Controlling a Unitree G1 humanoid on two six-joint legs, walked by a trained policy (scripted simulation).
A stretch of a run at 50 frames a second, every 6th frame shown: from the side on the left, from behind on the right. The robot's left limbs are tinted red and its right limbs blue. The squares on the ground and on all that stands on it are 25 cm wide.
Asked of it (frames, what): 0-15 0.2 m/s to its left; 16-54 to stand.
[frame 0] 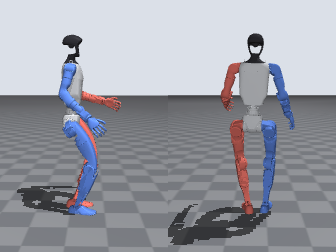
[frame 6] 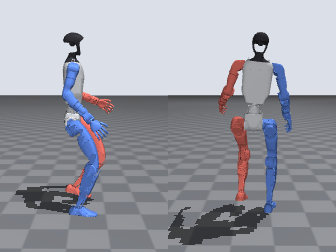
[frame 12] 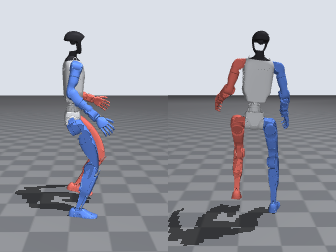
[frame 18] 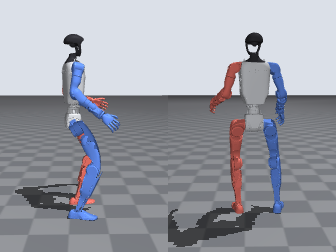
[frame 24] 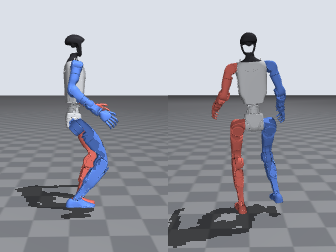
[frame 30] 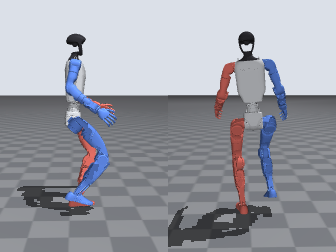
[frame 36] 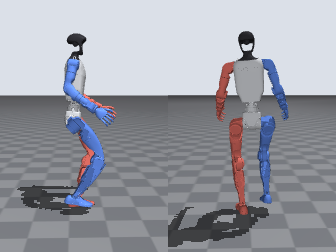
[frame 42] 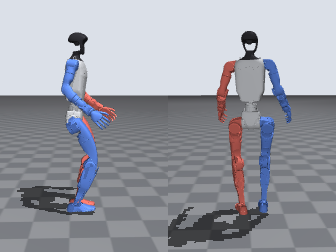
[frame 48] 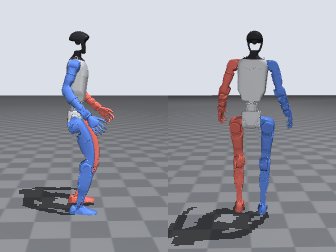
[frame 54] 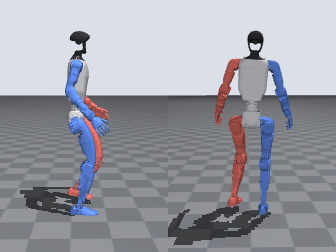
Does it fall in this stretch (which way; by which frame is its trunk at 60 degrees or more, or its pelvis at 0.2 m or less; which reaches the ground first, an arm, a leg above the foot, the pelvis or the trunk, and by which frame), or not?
no
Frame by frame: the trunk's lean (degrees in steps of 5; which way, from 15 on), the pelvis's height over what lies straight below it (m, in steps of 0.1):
0: 0, 0.7
6: 5, 0.7
12: 5, 0.8
18: 0, 0.7
24: 5, 0.7
30: 5, 0.8
36: 5, 0.8
42: 5, 0.8
48: 5, 0.8
54: 5, 0.8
